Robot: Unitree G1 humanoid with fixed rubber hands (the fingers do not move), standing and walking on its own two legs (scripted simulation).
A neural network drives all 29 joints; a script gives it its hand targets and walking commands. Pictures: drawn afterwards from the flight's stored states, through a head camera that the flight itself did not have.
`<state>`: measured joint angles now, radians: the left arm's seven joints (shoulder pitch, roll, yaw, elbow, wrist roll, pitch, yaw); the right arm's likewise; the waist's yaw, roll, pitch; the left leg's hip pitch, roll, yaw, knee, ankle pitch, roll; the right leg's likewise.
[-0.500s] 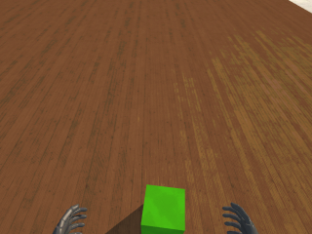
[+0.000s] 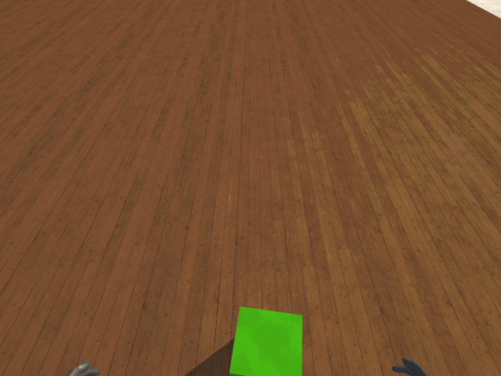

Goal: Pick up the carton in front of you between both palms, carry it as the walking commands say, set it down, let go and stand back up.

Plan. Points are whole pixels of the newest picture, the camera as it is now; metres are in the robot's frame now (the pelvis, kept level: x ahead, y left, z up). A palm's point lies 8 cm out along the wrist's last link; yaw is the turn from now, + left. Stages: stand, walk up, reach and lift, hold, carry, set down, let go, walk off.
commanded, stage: stand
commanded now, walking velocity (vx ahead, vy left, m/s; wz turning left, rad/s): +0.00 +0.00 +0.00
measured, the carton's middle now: (265, 354) +0.37 -0.06 -0.65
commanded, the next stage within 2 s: none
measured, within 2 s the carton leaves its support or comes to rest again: neither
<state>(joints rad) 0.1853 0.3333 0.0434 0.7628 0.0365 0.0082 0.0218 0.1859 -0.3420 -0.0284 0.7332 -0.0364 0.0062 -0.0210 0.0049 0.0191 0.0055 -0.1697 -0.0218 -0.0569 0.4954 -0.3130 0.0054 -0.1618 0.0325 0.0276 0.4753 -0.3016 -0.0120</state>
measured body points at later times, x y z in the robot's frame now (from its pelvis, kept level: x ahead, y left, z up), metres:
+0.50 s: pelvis -0.01 +0.00 +0.01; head -0.02 +0.00 +0.46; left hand +0.11 +0.31 -0.10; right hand +0.12 -0.30 -0.10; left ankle -0.03 +0.12 -0.74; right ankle -0.03 -0.11 -0.74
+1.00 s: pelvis -0.02 +0.01 +0.01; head -0.03 +0.00 +0.46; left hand +0.07 +0.32 -0.11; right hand +0.08 -0.31 -0.10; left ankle -0.03 +0.12 -0.74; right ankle -0.03 -0.11 -0.74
